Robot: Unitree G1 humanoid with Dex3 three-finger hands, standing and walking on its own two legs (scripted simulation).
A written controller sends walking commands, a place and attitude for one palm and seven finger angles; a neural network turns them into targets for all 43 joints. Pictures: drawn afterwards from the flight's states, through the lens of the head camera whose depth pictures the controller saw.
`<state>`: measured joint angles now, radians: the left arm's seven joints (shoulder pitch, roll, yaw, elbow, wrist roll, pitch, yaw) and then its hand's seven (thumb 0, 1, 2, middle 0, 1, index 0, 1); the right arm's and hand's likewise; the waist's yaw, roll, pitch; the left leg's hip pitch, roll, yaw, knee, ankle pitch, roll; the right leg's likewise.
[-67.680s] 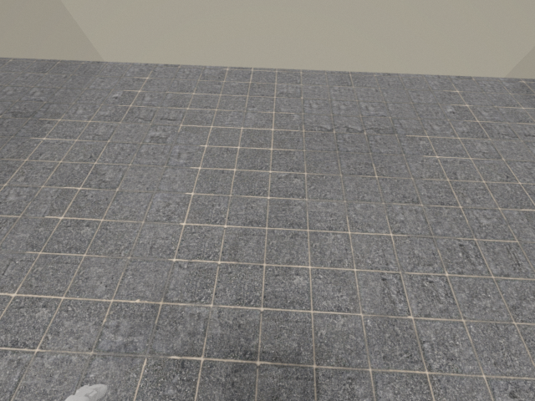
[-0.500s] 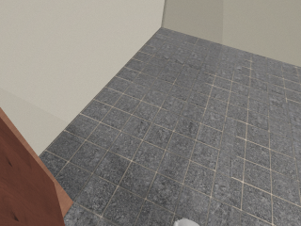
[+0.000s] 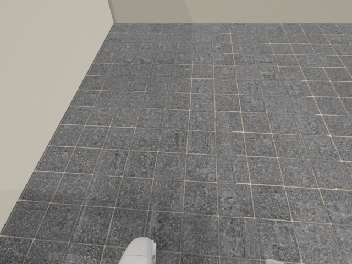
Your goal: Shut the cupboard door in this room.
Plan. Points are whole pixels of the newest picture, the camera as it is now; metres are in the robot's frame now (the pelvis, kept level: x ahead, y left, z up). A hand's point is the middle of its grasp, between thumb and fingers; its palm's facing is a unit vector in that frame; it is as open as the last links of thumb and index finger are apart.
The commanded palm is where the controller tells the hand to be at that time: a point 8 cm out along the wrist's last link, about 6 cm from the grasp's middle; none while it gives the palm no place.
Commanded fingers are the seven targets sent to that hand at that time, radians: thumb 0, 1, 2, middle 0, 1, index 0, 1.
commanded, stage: walk to a spot facing it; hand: left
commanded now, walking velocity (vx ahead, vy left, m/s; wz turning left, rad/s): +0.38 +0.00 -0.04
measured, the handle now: out of the picture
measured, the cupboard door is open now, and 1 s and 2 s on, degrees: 89 100 100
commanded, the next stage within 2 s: turn to face it in 0.96 s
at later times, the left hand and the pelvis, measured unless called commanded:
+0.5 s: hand out of the picture +0.05 +0.16 -0.14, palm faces +0.22 -0.96 -0.17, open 7.4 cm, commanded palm none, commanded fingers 0.00 0.90 0.90 -0.20 -0.30 -0.20 -0.30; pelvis +0.22 +0.05 -0.01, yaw -1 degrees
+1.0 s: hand (133, 140) +0.53 +0.23 -0.18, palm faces -0.12 -0.95 -0.29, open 7.3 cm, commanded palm none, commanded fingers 0.00 0.90 0.90 -0.20 -0.30 -0.20 -0.30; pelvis +0.44 +0.01 -0.02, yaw -12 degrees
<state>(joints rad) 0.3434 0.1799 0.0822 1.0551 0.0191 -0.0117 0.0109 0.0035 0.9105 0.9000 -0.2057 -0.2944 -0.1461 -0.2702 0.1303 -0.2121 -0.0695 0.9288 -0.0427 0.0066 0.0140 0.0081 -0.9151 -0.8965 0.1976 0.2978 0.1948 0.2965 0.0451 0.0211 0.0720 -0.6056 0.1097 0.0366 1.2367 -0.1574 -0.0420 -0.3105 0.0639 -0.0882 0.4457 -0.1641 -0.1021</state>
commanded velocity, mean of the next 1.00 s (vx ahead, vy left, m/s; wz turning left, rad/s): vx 0.36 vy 0.00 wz -0.17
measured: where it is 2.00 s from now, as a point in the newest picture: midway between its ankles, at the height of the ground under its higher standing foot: (198, 179)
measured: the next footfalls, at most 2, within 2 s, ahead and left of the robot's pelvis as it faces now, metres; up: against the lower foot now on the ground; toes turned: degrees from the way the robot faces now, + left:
left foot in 0.52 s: +0.37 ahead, +0.15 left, +0.00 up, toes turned +6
right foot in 1.00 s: +0.55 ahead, -0.13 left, +0.00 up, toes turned -21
